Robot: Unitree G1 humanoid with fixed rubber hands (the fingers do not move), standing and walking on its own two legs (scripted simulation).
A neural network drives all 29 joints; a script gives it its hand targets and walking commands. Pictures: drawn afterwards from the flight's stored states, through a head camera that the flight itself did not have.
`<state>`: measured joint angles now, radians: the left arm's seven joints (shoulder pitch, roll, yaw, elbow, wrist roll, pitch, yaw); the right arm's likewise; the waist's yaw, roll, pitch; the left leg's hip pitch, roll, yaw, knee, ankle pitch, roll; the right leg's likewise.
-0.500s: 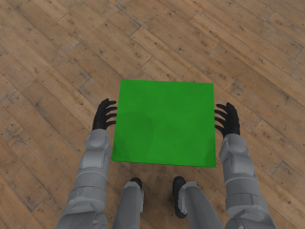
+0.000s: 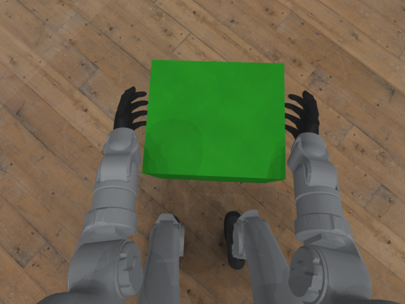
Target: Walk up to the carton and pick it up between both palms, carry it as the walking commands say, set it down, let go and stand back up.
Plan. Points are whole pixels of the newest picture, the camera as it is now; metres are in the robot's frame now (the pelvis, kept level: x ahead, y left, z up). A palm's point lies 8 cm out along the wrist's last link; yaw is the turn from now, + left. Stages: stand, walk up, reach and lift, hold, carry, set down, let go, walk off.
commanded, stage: set down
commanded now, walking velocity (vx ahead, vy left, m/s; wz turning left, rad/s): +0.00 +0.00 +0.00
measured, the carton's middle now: (214, 128) +0.45 -0.01 -0.20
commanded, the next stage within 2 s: none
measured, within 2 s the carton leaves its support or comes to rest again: neither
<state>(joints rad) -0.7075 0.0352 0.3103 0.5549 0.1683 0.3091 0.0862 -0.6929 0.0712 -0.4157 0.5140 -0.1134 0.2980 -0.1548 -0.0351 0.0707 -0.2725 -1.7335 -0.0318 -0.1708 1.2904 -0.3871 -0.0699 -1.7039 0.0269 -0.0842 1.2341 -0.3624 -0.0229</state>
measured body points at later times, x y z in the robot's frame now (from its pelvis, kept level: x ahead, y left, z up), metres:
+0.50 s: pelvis -0.03 +0.01 -0.07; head +0.27 +0.03 +0.26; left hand +0.46 +0.18 -0.20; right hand +0.43 -0.18 -0.19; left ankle +0.07 +0.15 -0.58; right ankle +0.08 -0.10 -0.58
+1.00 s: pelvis -0.08 -0.01 -0.15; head +0.30 +0.00 +0.08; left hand +0.48 +0.15 -0.31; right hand +0.45 -0.20 -0.29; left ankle +0.07 +0.15 -0.58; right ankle +0.08 -0.10 -0.58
